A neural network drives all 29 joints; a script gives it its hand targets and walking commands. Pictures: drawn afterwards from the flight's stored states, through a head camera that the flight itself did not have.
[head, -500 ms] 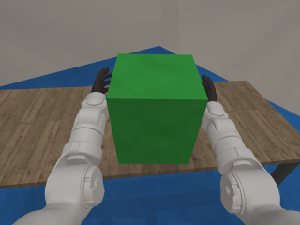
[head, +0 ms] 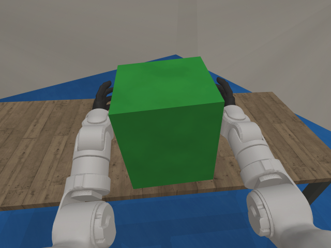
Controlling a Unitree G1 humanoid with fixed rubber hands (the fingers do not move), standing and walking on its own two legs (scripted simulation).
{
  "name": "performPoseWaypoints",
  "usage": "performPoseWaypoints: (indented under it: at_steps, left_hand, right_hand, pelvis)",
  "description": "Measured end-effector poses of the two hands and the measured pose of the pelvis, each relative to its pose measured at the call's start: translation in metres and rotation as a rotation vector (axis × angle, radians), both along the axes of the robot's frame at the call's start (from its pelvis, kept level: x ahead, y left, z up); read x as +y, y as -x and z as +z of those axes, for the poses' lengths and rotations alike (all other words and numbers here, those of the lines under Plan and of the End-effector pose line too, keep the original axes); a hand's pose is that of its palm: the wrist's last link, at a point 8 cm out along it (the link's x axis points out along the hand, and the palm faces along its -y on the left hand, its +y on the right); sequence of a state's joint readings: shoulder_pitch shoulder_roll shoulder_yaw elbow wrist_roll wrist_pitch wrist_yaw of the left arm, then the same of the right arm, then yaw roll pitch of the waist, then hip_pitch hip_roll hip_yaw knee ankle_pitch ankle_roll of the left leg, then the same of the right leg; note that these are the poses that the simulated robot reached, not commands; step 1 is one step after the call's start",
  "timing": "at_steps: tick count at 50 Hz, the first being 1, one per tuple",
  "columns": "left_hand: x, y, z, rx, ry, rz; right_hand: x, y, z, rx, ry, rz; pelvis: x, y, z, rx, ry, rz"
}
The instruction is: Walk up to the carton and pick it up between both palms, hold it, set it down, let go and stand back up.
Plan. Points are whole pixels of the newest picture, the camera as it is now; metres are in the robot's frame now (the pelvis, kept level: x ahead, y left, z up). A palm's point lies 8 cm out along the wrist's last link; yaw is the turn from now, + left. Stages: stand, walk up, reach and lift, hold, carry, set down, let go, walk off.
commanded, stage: reach and lift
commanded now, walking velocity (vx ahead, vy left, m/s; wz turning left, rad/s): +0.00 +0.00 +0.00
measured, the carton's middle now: (166, 123) +0.39 -0.02 +0.15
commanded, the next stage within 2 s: hold in 0.74 s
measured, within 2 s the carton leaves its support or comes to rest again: neither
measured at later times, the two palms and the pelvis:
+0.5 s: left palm (98, 106) +0.39 +0.13 +0.21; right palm (227, 102) +0.38 -0.17 +0.21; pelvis +0.00 +0.00 +0.00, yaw +0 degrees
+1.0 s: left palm (94, 101) +0.38 +0.14 +0.23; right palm (228, 96) +0.37 -0.16 +0.24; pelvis +0.00 +0.00 +0.00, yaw +0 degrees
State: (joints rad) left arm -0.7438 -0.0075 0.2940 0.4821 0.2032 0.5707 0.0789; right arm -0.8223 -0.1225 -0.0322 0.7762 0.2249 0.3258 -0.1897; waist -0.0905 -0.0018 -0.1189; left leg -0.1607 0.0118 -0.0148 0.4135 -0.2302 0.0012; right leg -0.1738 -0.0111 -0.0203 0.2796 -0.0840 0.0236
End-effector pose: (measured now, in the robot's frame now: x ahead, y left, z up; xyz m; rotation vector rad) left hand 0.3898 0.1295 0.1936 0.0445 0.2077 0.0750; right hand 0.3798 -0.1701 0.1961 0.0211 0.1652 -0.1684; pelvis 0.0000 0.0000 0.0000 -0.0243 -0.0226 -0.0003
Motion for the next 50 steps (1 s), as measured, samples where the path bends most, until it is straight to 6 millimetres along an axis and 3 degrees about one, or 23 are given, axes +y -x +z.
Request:
performPoseWaypoints:
  at_steps: [50]
  left_hand:
    - [0.006, 0.012, 0.04, -0.038, 0.019, 0.019]
  right_hand:
    - [0.006, 0.008, 0.041, -0.034, -0.049, 0.007]
  pelvis:
    - [0.0, 0.0, 0.0, -0.012, 0.0, 0.0]
